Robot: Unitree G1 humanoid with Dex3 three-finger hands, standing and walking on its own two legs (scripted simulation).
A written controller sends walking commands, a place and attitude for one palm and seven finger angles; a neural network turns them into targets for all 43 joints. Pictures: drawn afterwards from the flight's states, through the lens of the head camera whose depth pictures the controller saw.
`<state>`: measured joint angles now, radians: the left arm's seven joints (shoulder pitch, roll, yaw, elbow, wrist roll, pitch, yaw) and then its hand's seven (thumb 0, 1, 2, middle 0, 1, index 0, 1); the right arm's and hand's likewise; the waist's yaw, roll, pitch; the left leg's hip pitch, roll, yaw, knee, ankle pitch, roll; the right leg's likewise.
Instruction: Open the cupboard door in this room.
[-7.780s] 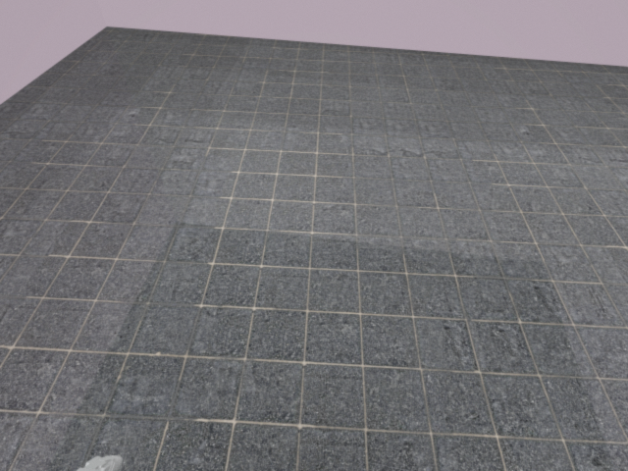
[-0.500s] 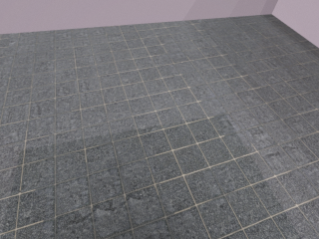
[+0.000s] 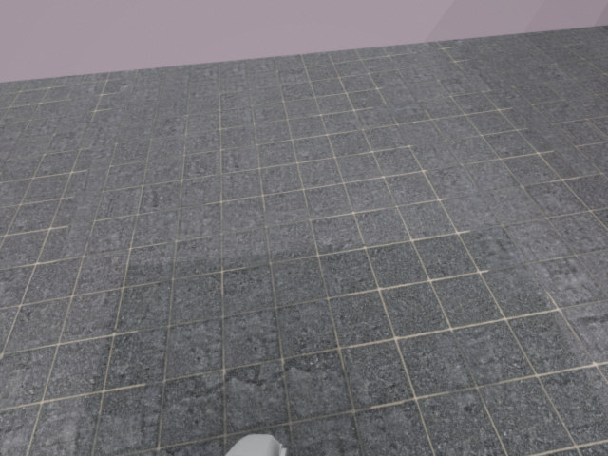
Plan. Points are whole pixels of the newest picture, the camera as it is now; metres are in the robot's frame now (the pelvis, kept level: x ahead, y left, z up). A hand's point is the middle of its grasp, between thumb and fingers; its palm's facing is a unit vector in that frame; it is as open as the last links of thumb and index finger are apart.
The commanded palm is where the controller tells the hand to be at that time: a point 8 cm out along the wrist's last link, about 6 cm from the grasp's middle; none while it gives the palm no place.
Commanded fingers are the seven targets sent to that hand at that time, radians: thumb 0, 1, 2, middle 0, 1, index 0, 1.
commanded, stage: turn or walk to find it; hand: left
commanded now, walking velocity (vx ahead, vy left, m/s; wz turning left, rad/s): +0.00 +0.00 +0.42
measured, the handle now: out of the picture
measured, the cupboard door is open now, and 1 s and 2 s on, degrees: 0 0 0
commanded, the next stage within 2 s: none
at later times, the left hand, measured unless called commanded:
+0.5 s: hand out of the picture +0.00 +0.27 -0.17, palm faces +0.24 -0.93 -0.26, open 7.4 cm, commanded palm none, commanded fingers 0.00 0.90 0.90 -0.20 -0.30 -0.20 -0.30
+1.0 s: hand out of the picture -0.06 +0.18 -0.15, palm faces +0.44 -0.85 -0.28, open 7.4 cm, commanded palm none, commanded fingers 0.00 0.90 0.90 -0.20 -0.30 -0.20 -0.30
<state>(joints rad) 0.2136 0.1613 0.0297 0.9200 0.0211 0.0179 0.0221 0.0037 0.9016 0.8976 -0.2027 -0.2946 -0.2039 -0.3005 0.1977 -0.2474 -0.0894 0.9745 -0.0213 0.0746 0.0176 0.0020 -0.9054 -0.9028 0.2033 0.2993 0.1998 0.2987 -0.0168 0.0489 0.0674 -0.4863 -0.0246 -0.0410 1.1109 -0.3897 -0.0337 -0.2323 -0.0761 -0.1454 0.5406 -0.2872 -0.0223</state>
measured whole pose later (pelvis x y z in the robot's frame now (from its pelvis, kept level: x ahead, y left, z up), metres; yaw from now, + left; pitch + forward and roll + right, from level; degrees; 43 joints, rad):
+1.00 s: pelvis -0.03 -0.02 +0.00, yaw +26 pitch -1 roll +3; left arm 0.23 0.16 0.03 0.95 0.02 0.01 0.03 0.00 0.90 0.90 -0.20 -0.29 -0.21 -0.30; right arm 0.21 -0.26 -0.09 1.01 -0.02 0.08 0.01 0.00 -0.91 -0.90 0.20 0.30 0.20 0.30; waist -0.01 0.03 0.08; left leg -0.44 0.03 -0.03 1.08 -0.39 -0.07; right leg -0.20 -0.09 -0.21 0.50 -0.28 -0.05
